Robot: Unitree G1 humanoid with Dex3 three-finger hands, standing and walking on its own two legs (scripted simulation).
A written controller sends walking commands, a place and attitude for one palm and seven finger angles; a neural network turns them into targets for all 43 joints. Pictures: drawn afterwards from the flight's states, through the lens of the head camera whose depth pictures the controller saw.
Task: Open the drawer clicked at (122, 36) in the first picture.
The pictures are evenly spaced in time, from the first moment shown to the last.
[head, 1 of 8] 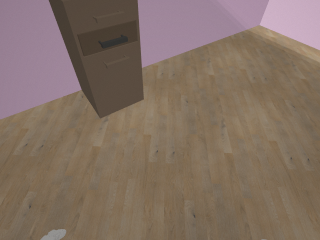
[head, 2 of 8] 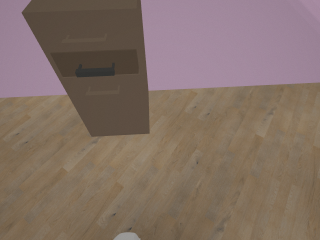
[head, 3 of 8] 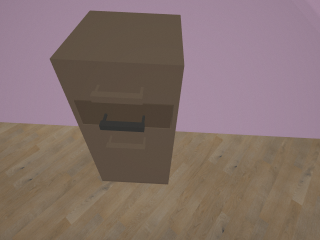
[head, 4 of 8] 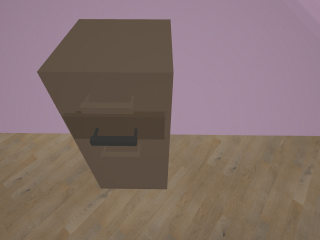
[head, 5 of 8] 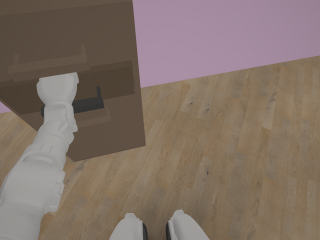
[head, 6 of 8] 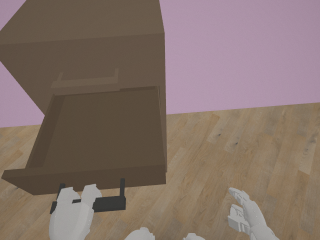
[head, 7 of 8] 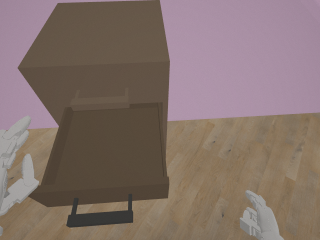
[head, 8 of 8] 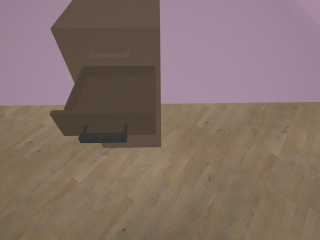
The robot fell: no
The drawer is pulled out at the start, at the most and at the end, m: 0.00 0.30 0.30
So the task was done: yes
